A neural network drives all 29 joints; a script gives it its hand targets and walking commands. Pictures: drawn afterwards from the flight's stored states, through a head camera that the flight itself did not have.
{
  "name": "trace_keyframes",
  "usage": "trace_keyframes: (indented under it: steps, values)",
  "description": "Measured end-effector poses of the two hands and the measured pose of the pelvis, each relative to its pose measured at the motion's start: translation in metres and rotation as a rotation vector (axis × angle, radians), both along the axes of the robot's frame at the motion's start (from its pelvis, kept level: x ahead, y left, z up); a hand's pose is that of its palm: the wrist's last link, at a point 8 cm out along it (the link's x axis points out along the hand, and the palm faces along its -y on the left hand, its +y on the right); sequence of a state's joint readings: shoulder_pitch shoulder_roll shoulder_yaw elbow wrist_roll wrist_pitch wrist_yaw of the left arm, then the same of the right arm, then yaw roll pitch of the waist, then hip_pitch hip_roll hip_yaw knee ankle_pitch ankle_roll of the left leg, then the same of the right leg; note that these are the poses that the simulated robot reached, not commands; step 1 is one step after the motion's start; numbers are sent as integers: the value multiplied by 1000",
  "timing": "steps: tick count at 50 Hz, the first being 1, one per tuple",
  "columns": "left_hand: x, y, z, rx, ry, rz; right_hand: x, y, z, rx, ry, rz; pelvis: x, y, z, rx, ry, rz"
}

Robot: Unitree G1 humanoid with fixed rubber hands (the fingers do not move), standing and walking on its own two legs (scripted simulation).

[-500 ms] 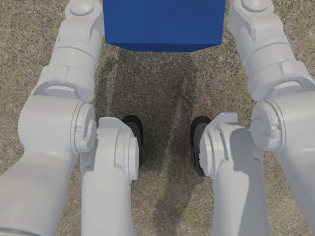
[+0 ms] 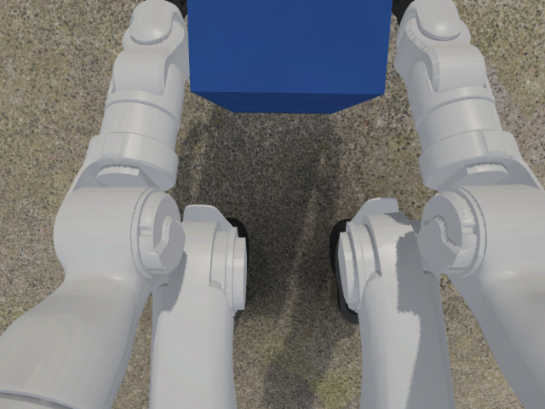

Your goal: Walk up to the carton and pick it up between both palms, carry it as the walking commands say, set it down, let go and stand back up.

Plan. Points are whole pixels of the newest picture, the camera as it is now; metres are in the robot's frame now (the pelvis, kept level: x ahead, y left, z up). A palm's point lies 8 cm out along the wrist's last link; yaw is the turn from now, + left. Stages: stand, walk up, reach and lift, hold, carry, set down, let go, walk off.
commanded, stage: reach and lift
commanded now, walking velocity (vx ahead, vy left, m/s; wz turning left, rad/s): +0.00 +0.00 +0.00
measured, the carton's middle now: (285, 20) +0.54 +0.00 -0.21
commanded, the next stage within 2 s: none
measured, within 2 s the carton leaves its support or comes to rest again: leaves its support in 0.18 s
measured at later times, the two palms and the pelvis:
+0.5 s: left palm out of the picture +0.54 +0.12 -0.12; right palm out of the picture +0.54 -0.14 -0.11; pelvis -0.01 +0.00 +0.01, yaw +0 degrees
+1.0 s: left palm out of the picture +0.53 +0.13 -0.06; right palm out of the picture +0.54 -0.13 -0.06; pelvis +0.00 +0.00 +0.06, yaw +0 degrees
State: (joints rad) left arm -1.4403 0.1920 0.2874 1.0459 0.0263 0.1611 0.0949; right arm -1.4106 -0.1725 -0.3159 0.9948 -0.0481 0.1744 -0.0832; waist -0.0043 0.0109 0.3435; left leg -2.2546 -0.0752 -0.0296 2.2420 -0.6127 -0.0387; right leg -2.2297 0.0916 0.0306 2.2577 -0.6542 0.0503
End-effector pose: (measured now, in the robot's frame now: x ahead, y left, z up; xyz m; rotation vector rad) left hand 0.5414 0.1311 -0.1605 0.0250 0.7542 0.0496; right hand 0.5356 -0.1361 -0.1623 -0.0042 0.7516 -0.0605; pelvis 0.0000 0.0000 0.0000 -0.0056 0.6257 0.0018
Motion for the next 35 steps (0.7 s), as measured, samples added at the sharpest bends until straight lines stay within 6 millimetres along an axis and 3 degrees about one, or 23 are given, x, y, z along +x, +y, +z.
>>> trace_keyframes:
  steps: [11,23,35]
  values:
    - [-4,-2,6,11,-8,17,-3,1,7,-6,-10,-23,0,-1,3,1,8,-3]
    - [-5,-8,37,-3,-59,54,1,-1,42,-28,-62,-72,-9,-2,9,4,9,-9]
    - [-2,-5,72,0,-72,69,6,4,77,-32,-75,-77,-5,-1,30,3,68,-9]
